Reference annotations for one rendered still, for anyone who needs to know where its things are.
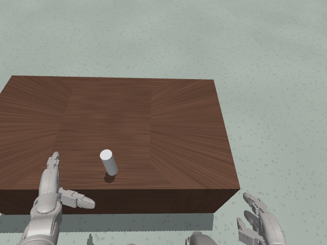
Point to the left robot arm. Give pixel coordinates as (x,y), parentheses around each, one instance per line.
(46,216)

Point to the right robot hand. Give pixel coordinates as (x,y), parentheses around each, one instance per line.
(266,228)

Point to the can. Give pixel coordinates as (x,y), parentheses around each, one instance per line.
(109,162)

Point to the left robot hand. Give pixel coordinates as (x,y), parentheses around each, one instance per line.
(50,182)

